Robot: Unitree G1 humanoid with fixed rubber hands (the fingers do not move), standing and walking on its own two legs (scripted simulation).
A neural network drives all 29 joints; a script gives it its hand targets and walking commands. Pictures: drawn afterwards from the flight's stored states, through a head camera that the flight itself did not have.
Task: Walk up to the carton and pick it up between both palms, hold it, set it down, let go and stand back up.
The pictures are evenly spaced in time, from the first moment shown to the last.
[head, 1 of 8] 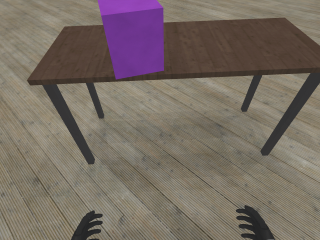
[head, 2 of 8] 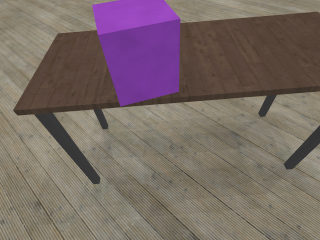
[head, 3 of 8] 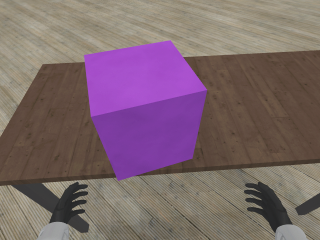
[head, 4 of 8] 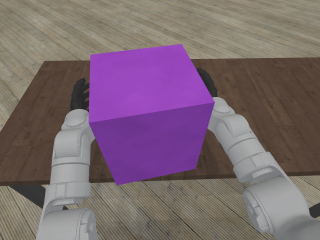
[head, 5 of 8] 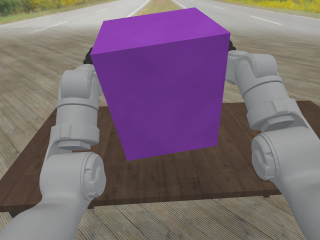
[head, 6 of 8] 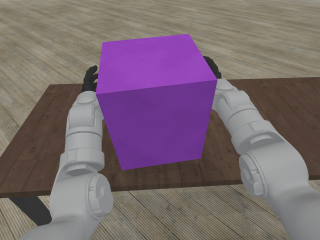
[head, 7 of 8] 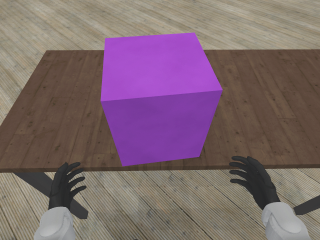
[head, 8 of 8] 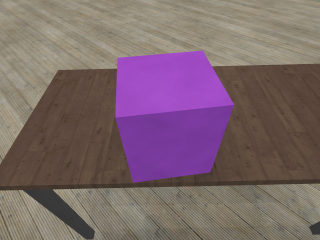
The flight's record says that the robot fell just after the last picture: no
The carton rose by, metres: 0.21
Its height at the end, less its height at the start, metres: +0.00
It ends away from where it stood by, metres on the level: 0.03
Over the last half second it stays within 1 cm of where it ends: yes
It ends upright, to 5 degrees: yes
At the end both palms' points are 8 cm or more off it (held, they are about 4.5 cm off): yes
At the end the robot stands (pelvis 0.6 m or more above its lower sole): yes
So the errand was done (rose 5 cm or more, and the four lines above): yes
